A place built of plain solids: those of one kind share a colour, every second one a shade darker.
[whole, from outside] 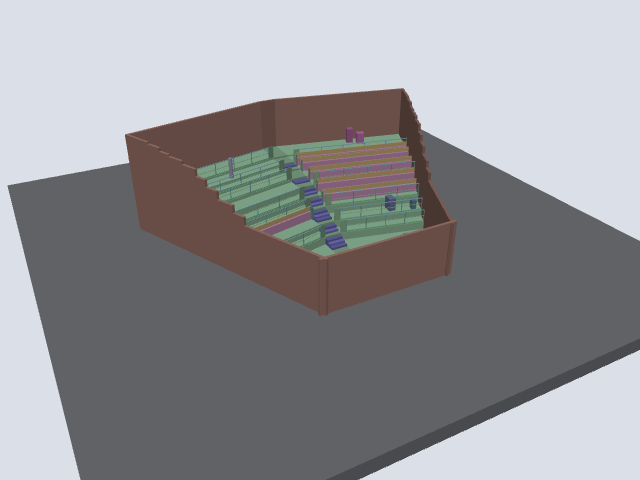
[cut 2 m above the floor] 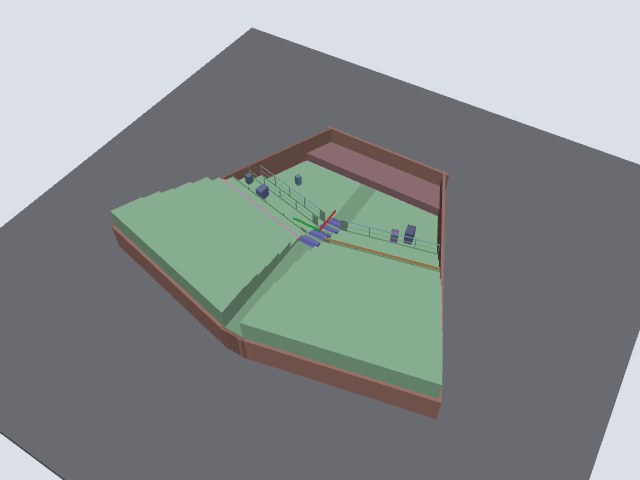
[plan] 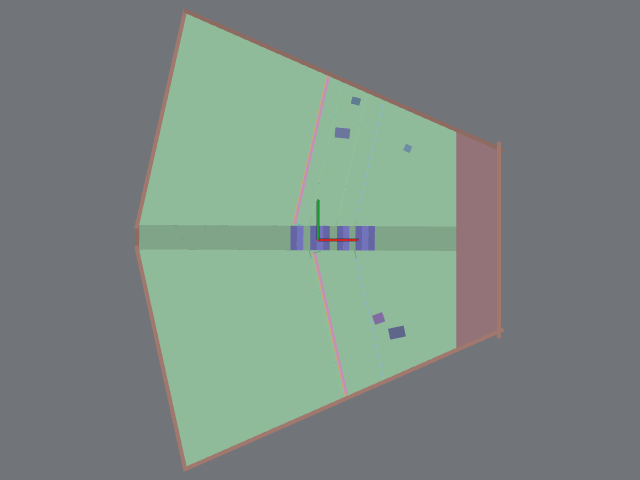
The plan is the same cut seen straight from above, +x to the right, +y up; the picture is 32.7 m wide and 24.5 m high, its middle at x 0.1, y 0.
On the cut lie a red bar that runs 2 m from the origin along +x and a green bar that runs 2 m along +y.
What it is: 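A raked hall of assembly; its floor steps down in tiers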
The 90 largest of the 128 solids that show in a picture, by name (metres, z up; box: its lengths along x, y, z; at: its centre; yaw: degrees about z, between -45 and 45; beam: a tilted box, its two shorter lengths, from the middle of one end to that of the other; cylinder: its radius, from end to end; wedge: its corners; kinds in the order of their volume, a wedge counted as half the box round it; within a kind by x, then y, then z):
{
 "floor_1": {"wedge": [[-9.14, -0.48, -5.5], [-9.14, -0.48, 3.5], [-6.94, -0.49, -5.5], [-6.94, -0.49, 3.5], [-6.71, -11.55, -5.5], [-6.71, -11.55, 3.5], [-4.7, -10.67, -5.5], [-4.7, -10.67, 3.5]]},
 "floor_2": {"wedge": [[-9.13, 0.77, -5.5], [-9.13, 0.77, 3.5], [-6.93, 0.76, -5.5], [-6.93, 0.76, 3.5], [-6.71, 11.55, -5.5], [-6.71, 11.55, 3.5], [-4.7, 10.67, -5.5], [-4.7, 10.67, 3.5]]},
 "floor_3": {"box": [2.2, 1.25, 9.0], "at": [-8.03, 0.14, -1.0], "yaw": -0.3},
 "floor_4": {"wedge": [[-6.94, -0.49, -5.63], [-6.94, -0.49, 3.37], [-5.76, -0.5, -5.63], [-5.76, -0.5, 3.37], [-4.7, -10.67, -5.63], [-4.7, -10.67, 3.37], [-3.61, -10.19, -5.63], [-3.61, -10.19, 3.37]]},
 "floor_5": {"wedge": [[-6.94, 0.76, -5.63], [-6.94, 0.76, 3.37], [-5.75, 0.75, -5.63], [-5.75, 0.75, 3.37], [-4.7, 10.67, -5.63], [-4.7, 10.67, 3.37], [-3.61, 10.19, -5.63], [-3.61, 10.19, 3.37]]},
 "floor_6": {"box": [1.19, 1.25, 9.0], "at": [-6.35, 0.13, -1.13], "yaw": -0.3},
 "floor_7": {"wedge": [[-5.76, -0.5, -5.88], [-5.76, -0.5, 3.12], [-4.87, -0.5, -5.88], [-4.87, -0.5, 3.12], [-3.62, -10.19, -5.88], [-3.62, -10.19, 3.12], [-2.8, -9.84, -5.88], [-2.8, -9.84, 3.12]]},
 "floor_8": {"wedge": [[-5.75, 0.75, -5.88], [-5.75, 0.75, 3.12], [-4.86, 0.75, -5.88], [-4.86, 0.75, 3.12], [-3.62, 10.19, -5.88], [-3.62, 10.19, 3.12], [-2.8, 9.84, -5.88], [-2.8, 9.84, 3.12]]},
 "floor_9": {"box": [0.89, 1.25, 9.0], "at": [-5.31, 0.13, -1.38], "yaw": -0.3},
 "floor_10": {"wedge": [[-4.87, -0.5, -6.01], [-4.87, -0.5, 2.99], [-3.55, -0.51, -6.01], [-3.55, -0.51, 2.99], [-2.8, -9.84, -6.01], [-2.8, -9.84, 2.99], [-1.59, -9.31, -6.01], [-1.59, -9.31, 2.99]]},
 "floor_11": {"wedge": [[-4.86, 0.75, -6.01], [-4.86, 0.75, 2.99], [-3.54, 0.74, -6.01], [-3.54, 0.74, 2.99], [-2.8, 9.84, -6.01], [-2.8, 9.84, 2.99], [-1.59, 9.31, -6.01], [-1.59, 9.31, 2.99]]},
 "floor_12": {"box": [1.32, 1.25, 9.0], "at": [-4.2, 0.12, -1.51], "yaw": -0.3},
 "floor_13": {"wedge": [[-3.55, -0.51, -6.25], [-3.55, -0.51, 2.75], [-2.3, -0.51, -6.25], [-2.3, -0.51, 2.75], [-1.59, -9.31, -6.25], [-1.59, -9.31, 2.75], [-0.45, -8.8, -6.25], [-0.45, -8.8, 2.75]]},
 "floor_14": {"wedge": [[-3.54, 0.74, -6.25], [-3.54, 0.74, 2.75], [-2.29, 0.73, -6.25], [-2.29, 0.73, 2.75], [-1.59, 9.31, -6.25], [-1.59, 9.31, 2.75], [-0.45, 8.8, -6.25], [-0.45, 8.8, 2.75]]},
 "floor_15": {"box": [1.25, 1.25, 9.0], "at": [-2.92, 0.11, -1.75], "yaw": -0.3},
 "floor_16": {"wedge": [[-2.3, -0.51, -6.76], [-2.3, -0.51, 2.24], [-1.41, -0.52, -6.76], [-1.41, -0.52, 2.24], [-0.45, -8.8, -6.76], [-0.45, -8.8, 2.24], [0.36, -8.45, -6.76], [0.36, -8.45, 2.24]]},
 "floor_17": {"wedge": [[-2.29, 0.73, -6.76], [-2.29, 0.73, 2.24], [-1.4, 0.73, -6.76], [-1.4, 0.73, 2.24], [-0.45, 8.8, -6.76], [-0.45, 8.8, 2.24], [0.36, 8.45, -6.76], [0.36, 8.45, 2.24]]},
 "floor_18": {"box": [0.89, 1.25, 9.0], "at": [-1.85, 0.11, -2.26], "yaw": -0.3},
 "floor_19": {"wedge": [[-1.41, -0.52, -7.27], [-1.41, -0.52, 1.73], [-0.4, -0.52, -7.27], [-0.4, -0.52, 1.73], [0.36, -8.45, -7.27], [0.36, -8.45, 1.73], [1.29, -8.04, -7.27], [1.29, -8.04, 1.73]]},
 "floor_20": {"wedge": [[-1.41, 0.73, -7.27], [-1.41, 0.73, 1.73], [-0.39, 0.73, -7.27], [-0.39, 0.73, 1.73], [0.36, 8.45, -7.27], [0.36, 8.45, 1.73], [1.29, 8.04, -7.27], [1.29, 8.04, 1.73]]},
 "floor_21": {"box": [1.01, 1.25, 9.0], "at": [-0.9, 0.1, -2.77], "yaw": -0.3},
 "floor_22": {"wedge": [[-0.4, -0.52, -7.87], [-0.4, -0.52, 1.14], [0.97, -0.53, -7.87], [0.97, -0.53, 1.14], [1.29, -8.04, -7.87], [1.29, -8.04, 1.14], [2.54, -7.49, -7.87], [2.54, -7.49, 1.14]]},
 "floor_23": {"wedge": [[-0.39, 0.73, -7.87], [-0.39, 0.73, 1.14], [0.97, 0.72, -7.87], [0.97, 0.72, 1.14], [1.29, 8.04, -7.87], [1.29, 8.04, 1.14], [2.54, 7.49, -7.87], [2.54, 7.49, 1.14]]},
 "floor_24": {"box": [1.37, 1.25, 9.0], "at": [0.29, 0.1, -3.37], "yaw": -0.3},
 "floor_25": {"wedge": [[0.97, -0.53, -8.39], [0.97, -0.53, 0.61], [1.91, -0.53, -8.39], [1.91, -0.53, 0.61], [2.54, -7.49, -8.39], [2.54, -7.49, 0.61], [3.4, -7.11, -8.39], [3.4, -7.11, 0.61]]},
 "floor_26": {"wedge": [[0.97, 0.72, -8.39], [0.97, 0.72, 0.61], [1.91, 0.71, -8.39], [1.91, 0.71, 0.61], [2.54, 7.49, -8.39], [2.54, 7.49, 0.61], [3.4, 7.11, -8.39], [3.4, 7.11, 0.61]]},
 "floor_27": {"box": [0.94, 1.25, 9.0], "at": [1.44, 0.09, -3.89], "yaw": -0.3},
 "floor_28": {"wedge": [[1.91, -0.53, -9.0], [1.91, -0.53, 0.0], [3.4, -7.11, -9.0], [3.4, -7.11, 0.0], [9.14, -4.6, -9.0], [9.14, -4.6, 0.0], [9.14, -0.57, -9.0], [9.14, -0.57, 0.0]]},
 "floor_29": {"wedge": [[1.91, -0.53, -9.0], [1.91, -0.53, 0.0], [1.91, 0.71, -9.0], [1.91, 0.71, 0.0], [9.14, -0.57, -9.0], [9.14, -0.57, 0.0], [9.14, 0.68, -9.0], [9.14, 0.68, 0.0]]},
 "floor_30": {"wedge": [[1.91, 0.71, -9.0], [1.91, 0.71, 0.0], [3.4, 7.11, -9.0], [3.4, 7.11, 0.0], [9.14, 0.68, -9.0], [9.14, 0.68, 0.0], [9.14, 4.6, -9.0], [9.14, 4.6, 0.0]]},
 "wall_1": {"box": [0.21, 1.66, 13.02], "at": [-9.24, 0.15, 1.01], "yaw": -0.3},
 "wall_2": {"box": [0.21, 11.75, 13.02], "at": [-8.02, -6.04, 1.01], "yaw": 12.4},
 "wall_3": {"box": [0.21, 11.47, 13.02], "at": [-8.02, 6.18, 1.01], "yaw": -12.7},
 "wall_4": {"box": [2.4, 0.21, 13.02], "at": [-5.76, -11.25, 1.01], "yaw": 23.7},
 "wall_5": {"box": [2.4, 0.21, 13.02], "at": [-5.76, 11.25, 1.01], "yaw": -23.7},
 "wall_6": {"box": [1.18, 0.21, 13.02], "at": [-4.11, -10.53, 0.88], "yaw": 23.7},
 "wall_7": {"box": [1.18, 0.21, 13.02], "at": [-4.11, 10.53, 0.88], "yaw": -23.7},
 "wall_8": {"box": [0.89, 0.21, 13.02], "at": [-3.16, -10.11, 0.63], "yaw": 23.7},
 "wall_9": {"box": [0.89, 0.21, 13.02], "at": [-3.16, 10.11, 0.63], "yaw": -23.7},
 "wall_10": {"box": [1.32, 0.21, 13.02], "at": [-2.15, -9.67, 0.5], "yaw": 23.7},
 "wall_11": {"box": [1.32, 0.21, 13.02], "at": [-2.15, 9.67, 0.5], "yaw": -23.7},
 "wall_12": {"box": [1.25, 0.21, 13.02], "at": [-0.98, -9.15, 0.26], "yaw": 23.7},
 "wall_13": {"box": [1.25, 0.21, 13.02], "at": [-0.98, 9.15, 0.26], "yaw": -23.7},
 "wall_14": {"box": [0.89, 0.21, 13.02], "at": [0.0, -8.72, -0.25], "yaw": 23.7},
 "wall_15": {"box": [0.89, 0.21, 13.02], "at": [0.0, 8.72, -0.25], "yaw": -23.7},
 "wall_16": {"box": [1.01, 0.21, 13.02], "at": [0.87, -8.34, -0.77], "yaw": 23.7},
 "wall_17": {"box": [1.01, 0.21, 13.02], "at": [0.87, 8.34, -0.77], "yaw": -23.7},
 "wall_18": {"box": [1.37, 0.21, 13.02], "at": [1.96, -7.86, -1.36], "yaw": 23.7},
 "wall_19": {"box": [1.37, 0.21, 13.02], "at": [1.96, 7.86, -1.36], "yaw": -23.7},
 "wall_20": {"box": [0.94, 0.21, 13.02], "at": [3.01, -7.4, -1.88], "yaw": 23.7},
 "wall_21": {"box": [0.94, 0.21, 13.02], "at": [3.01, 7.4, -1.88], "yaw": -23.7},
 "wall_22": {"box": [6.57, 0.21, 13.02], "at": [6.45, -5.89, -2.49], "yaw": 23.7},
 "wall_23": {"box": [6.57, 0.21, 13.02], "at": [6.45, 5.89, -2.49], "yaw": -23.7},
 "wall_24": {"box": [0.21, 10.02, 13.02], "at": [9.24, 0.0, -2.49]},
 "stage_1": {"wedge": [[7.05, -5.51, 0.0], [7.05, -5.51, 0.72], [7.05, 5.51, 0.0], [7.05, 5.51, 0.72], [9.14, -4.6, 0.0], [9.14, -4.6, 0.72], [9.14, 4.6, 0.0], [9.14, 4.6, 0.72]]},
 "seat_1": {"box": [0.14, 9.47, 0.66], "at": [-4.49, 5.45, 3.45], "yaw": -12.8},
 "seat_2": {"box": [0.14, 9.11, 0.66], "at": [-3.64, 5.27, 3.32], "yaw": -12.8},
 "seat_3": {"box": [0.14, 8.58, 0.66], "at": [-2.37, 5.0, 3.08], "yaw": -12.8},
 "seat_4": {"box": [0.14, 8.07, 0.66], "at": [-1.18, 4.75, 2.57], "yaw": -12.9},
 "seat_5": {"box": [0.14, 7.71, 0.66], "at": [-0.33, 4.57, 2.06], "yaw": -12.9},
 "seat_6": {"box": [0.14, 7.49, 0.66], "at": [0.64, -4.26, 1.47], "yaw": 12.7},
 "seatback_1": {"box": [0.05, 9.53, 1.01], "at": [-4.58, 5.47, 3.62], "yaw": -12.7},
 "seatback_2": {"box": [0.05, 9.17, 1.01], "at": [-3.73, 5.29, 3.5], "yaw": -12.8},
 "seatback_3": {"box": [0.05, 8.63, 1.01], "at": [-2.47, 5.02, 3.26], "yaw": -12.8},
 "seatback_4": {"box": [0.05, 8.13, 1.01], "at": [-1.27, 4.77, 2.75], "yaw": -12.9},
 "seatback_5": {"box": [0.05, 7.77, 1.01], "at": [-0.42, 4.59, 2.23], "yaw": -12.9},
 "seatback_6": {"box": [0.05, 7.55, 1.01], "at": [0.55, -4.28, 1.64], "yaw": 12.7},
 "tread_1": {"box": [0.45, 1.25, 0.12], "at": [-5.53, 0.13, 3.18], "yaw": -0.3},
 "tread_2": {"box": [0.63, 1.25, 0.12], "at": [-3.23, 0.12, 2.81], "yaw": -0.3},
 "tread_3": {"box": [0.3, 1.25, 0.34], "at": [-2.15, 0.11, 2.41], "yaw": -0.3},
 "tread_4": {"box": [0.3, 1.25, 0.17], "at": [-1.85, 0.11, 2.33], "yaw": -0.3},
 "tread_5": {"box": [0.33, 1.25, 0.34], "at": [-1.24, 0.11, 1.9], "yaw": -0.3},
 "tread_6": {"box": [0.33, 1.25, 0.17], "at": [-0.91, 0.1, 1.81], "yaw": -0.3},
 "tread_7": {"box": [0.33, 1.25, 0.44], "at": [-0.23, 0.1, 1.36], "yaw": -0.3},
 "tread_8": {"box": [0.33, 1.25, 0.3], "at": [0.1, 0.1, 1.28], "yaw": -0.3},
 "tread_9": {"box": [0.33, 1.25, 0.15], "at": [0.43, 0.1, 1.21], "yaw": -0.3},
 "tread_10": {"box": [0.32, 1.25, 0.35], "at": [1.13, 0.09, 0.78], "yaw": -0.3},
 "tread_11": {"box": [0.32, 1.25, 0.18], "at": [1.44, 0.09, 0.69], "yaw": -0.3},
 "tread_12": {"box": [0.33, 1.25, 0.51], "at": [2.07, 0.09, 0.2], "yaw": -0.3},
 "tread_13": {"box": [0.33, 1.25, 0.35], "at": [2.4, 0.09, 0.13], "yaw": -0.3},
 "tread_14": {"box": [0.33, 1.25, 0.2], "at": [2.73, 0.09, 0.05], "yaw": -0.3},
 "trolley_1": {"box": [0.76, 0.52, 1.0], "at": [1.24, 5.46, 1.64], "yaw": -5.6},
 "trolley_2": {"box": [0.82, 0.57, 1.08], "at": [4.03, -4.73, 0.49], "yaw": 11.8},
 "chairstack_1": {"box": [0.54, 0.53, 1.19], "at": [-7.17, 6.75, 4.09], "yaw": -23.2},
 "chairstack_2": {"box": [0.53, 0.6, 0.9], "at": [-6.55, 7.42, 3.95], "yaw": -19.1},
 "lectern_1": {"box": [0.55, 0.5, 1.29], "at": [3.09, -4.01, 0.59], "yaw": 19.5},
 "cartonstack_1": {"box": [0.45, 0.38, 0.72], "at": [1.93, 7.09, 1.49], "yaw": -14.5},
 "cartonstack_2": {"box": [0.36, 0.37, 0.82], "at": [4.58, 4.68, 0.36], "yaw": -24.2},
 "roll_1": {"cylinder": 0.14, "from": [-5.18, -4.81, 3.37], "to": [-5.18, -4.81, 4.97]},
 "guardkick_1": {"box": [0.03, 10.01, 0.12], "at": [-5.82, -5.79, 3.56], "yaw": 12.4}
}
